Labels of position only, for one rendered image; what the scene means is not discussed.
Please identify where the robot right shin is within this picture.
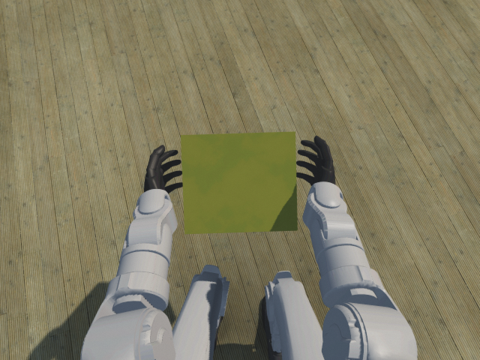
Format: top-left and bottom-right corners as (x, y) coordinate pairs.
(269, 271), (306, 351)

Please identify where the carton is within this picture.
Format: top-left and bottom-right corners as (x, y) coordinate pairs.
(181, 131), (298, 234)

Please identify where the left robot hand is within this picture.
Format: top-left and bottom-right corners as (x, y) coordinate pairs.
(144, 145), (183, 194)

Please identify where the robot left upper arm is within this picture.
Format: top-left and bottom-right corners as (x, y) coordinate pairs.
(81, 307), (176, 360)

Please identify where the right robot hand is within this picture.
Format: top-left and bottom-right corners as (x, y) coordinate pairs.
(296, 136), (336, 186)

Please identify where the robot right forearm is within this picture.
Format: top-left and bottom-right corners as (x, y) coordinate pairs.
(302, 181), (418, 358)

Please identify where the robot right upper arm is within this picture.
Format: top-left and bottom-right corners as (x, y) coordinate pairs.
(322, 302), (417, 360)

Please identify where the robot right foot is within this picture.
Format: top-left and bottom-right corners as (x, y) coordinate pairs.
(262, 296), (282, 360)

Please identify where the robot left forearm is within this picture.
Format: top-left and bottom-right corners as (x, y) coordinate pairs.
(80, 189), (178, 360)

